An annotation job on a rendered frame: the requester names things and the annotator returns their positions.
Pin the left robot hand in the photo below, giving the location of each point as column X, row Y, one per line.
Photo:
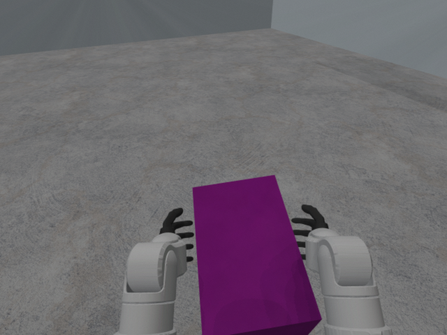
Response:
column 169, row 226

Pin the right robot hand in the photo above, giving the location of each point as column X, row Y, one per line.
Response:
column 318, row 222

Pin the carton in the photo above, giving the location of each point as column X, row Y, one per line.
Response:
column 252, row 279

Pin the robot right forearm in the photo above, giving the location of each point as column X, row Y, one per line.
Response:
column 348, row 281

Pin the robot left forearm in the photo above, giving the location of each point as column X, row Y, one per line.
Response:
column 150, row 284

